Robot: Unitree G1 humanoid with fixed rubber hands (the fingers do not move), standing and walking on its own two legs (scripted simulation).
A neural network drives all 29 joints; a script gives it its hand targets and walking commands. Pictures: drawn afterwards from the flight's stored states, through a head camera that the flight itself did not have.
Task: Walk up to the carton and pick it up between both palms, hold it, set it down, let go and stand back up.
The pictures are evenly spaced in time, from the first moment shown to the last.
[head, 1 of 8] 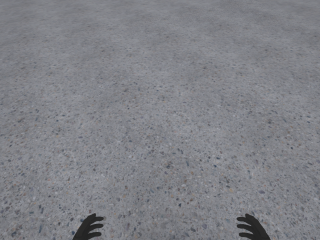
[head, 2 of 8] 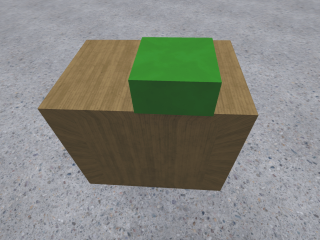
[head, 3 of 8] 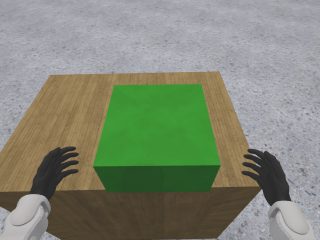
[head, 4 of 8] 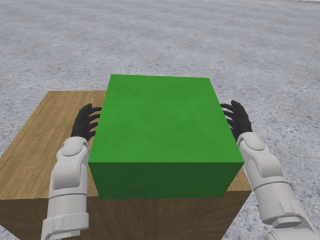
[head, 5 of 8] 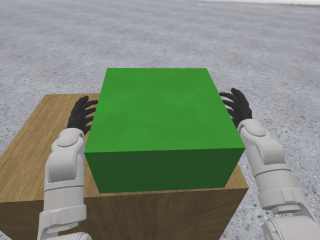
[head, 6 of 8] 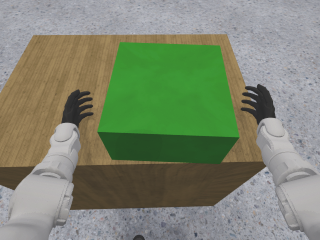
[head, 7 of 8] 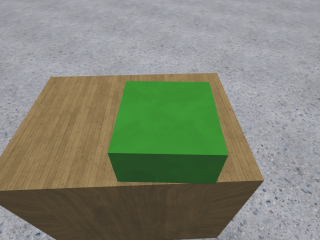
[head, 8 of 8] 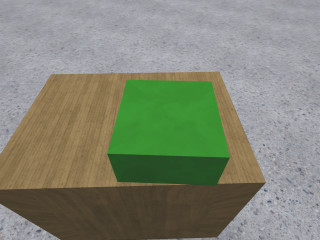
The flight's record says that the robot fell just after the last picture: no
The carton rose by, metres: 0.16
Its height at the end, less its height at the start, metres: +0.00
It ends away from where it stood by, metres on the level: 0.03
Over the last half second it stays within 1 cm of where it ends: yes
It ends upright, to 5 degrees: yes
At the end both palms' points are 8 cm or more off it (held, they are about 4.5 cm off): yes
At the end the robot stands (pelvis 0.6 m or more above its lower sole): yes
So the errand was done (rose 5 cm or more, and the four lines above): yes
